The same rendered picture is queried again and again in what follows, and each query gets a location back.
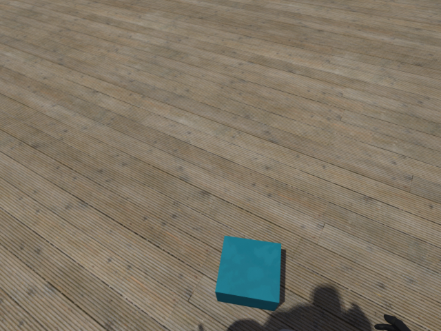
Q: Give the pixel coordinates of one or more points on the carton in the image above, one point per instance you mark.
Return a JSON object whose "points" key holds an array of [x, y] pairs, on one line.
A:
{"points": [[249, 273]]}

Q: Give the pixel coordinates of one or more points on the robot right hand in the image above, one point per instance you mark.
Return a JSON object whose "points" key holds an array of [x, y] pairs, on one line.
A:
{"points": [[396, 324]]}

